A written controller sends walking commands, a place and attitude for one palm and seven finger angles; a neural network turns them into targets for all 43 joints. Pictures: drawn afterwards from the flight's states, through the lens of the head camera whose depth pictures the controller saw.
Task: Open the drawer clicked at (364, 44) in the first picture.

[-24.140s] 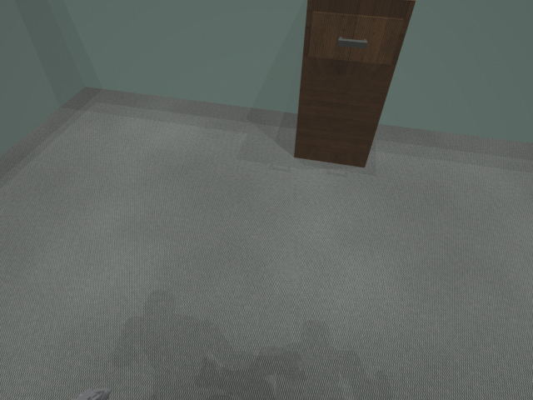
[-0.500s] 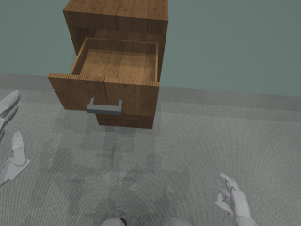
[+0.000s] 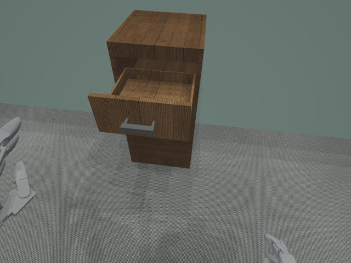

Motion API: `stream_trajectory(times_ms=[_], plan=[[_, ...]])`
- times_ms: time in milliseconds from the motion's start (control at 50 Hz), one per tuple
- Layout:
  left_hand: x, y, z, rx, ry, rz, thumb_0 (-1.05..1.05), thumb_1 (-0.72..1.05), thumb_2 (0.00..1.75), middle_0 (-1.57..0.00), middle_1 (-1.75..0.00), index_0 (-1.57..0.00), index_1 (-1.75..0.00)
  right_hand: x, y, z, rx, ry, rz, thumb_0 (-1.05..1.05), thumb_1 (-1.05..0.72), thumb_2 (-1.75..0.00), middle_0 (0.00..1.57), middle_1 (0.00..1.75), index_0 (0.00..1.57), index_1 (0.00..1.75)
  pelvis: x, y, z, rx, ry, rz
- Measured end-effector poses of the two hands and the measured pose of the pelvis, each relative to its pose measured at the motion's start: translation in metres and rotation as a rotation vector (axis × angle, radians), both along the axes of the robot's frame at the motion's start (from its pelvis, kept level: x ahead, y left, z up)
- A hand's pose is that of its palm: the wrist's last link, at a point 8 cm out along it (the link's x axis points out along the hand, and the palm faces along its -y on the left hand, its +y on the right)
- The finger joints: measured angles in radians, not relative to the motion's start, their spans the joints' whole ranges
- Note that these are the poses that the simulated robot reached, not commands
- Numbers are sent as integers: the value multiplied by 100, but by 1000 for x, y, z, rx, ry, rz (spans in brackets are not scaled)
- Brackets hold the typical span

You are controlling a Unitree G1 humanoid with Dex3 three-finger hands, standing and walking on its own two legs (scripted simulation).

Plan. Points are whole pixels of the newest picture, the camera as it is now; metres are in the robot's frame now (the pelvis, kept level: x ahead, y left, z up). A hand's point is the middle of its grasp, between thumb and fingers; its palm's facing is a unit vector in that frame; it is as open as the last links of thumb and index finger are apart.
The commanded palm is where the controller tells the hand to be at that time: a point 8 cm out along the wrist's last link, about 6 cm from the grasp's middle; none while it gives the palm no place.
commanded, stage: stop stepping back and stand still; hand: left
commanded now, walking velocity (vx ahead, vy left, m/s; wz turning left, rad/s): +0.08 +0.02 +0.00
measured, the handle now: (139, 125) +0.59 +0.16 -0.06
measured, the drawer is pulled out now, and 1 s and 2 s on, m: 0.30 0.30 0.30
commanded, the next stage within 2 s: let the arm hang, fingers relaxed in 0.12 s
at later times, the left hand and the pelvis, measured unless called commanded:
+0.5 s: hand out of the picture +0.07 +0.17 -0.16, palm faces +0.03 -0.98 -0.17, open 7.3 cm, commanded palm none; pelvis -0.01 +0.00 +0.00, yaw +1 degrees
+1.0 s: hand out of the picture -0.02 +0.17 -0.16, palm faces +0.05 -0.98 -0.19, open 7.4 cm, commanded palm none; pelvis -0.01 +0.00 +0.01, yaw +1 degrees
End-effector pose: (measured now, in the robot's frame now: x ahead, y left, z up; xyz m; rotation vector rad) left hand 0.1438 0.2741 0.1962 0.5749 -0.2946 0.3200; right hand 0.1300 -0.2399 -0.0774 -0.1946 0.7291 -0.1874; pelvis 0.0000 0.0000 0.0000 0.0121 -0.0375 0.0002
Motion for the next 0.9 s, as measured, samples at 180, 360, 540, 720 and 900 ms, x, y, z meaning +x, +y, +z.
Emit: stream_trajectory(times_ms=[180,360,540,720,900], plan=[[1,2,-12,-82,8,17,2,89,90,-21,-30,-21,-30,7,17,8,14,-33,25,1,-91,-90,20,30,21,30,-4,4,3,2,-3,-2],[20,9,-188,-319,698,131,0,90,90,-20,-30,-20,-30,-8,11,-41,72,183,78,1,-91,-90,20,30,21,30,-4,2,-6,-6,4,49],[-114,-50,-332,-614,1449,268,-1,99,90,-21,-30,-21,-30,-115,7,-49,53,559,-19,1,-91,-90,20,30,20,30,-8,-4,5,-9,-2,26],[-203,-39,-325,-616,1692,423,0,96,90,-20,-30,-20,-30,-187,19,-51,96,805,-79,1,-91,-90,20,30,20,30,-6,-5,12,-16,2,26],[-198,-45,-325,-620,1694,413,1,92,90,-20,-30,-20,-30,-191,43,-58,155,802,-89,0,-91,-90,20,30,20,30,-6,0,12,-12,1,17]])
